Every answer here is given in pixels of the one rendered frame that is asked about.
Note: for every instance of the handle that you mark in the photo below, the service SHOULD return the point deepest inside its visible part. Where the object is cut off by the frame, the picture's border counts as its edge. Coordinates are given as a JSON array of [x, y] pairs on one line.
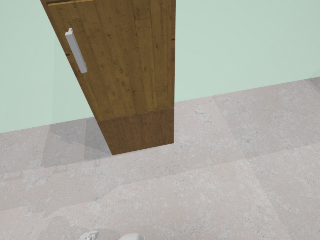
[[76, 51]]

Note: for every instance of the cupboard door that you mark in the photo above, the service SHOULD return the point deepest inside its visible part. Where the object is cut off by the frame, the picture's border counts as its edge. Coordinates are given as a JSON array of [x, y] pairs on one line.
[[127, 48]]

